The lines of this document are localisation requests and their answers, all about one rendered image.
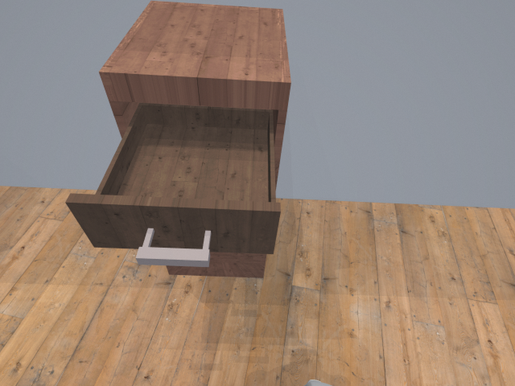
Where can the drawer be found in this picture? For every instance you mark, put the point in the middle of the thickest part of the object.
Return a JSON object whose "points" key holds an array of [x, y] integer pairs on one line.
{"points": [[183, 170]]}

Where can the cabinet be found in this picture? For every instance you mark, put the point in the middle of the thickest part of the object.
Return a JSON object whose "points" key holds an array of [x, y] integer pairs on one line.
{"points": [[179, 53]]}

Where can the handle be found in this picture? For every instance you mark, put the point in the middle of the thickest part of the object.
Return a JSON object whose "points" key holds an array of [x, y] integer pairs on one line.
{"points": [[148, 255]]}

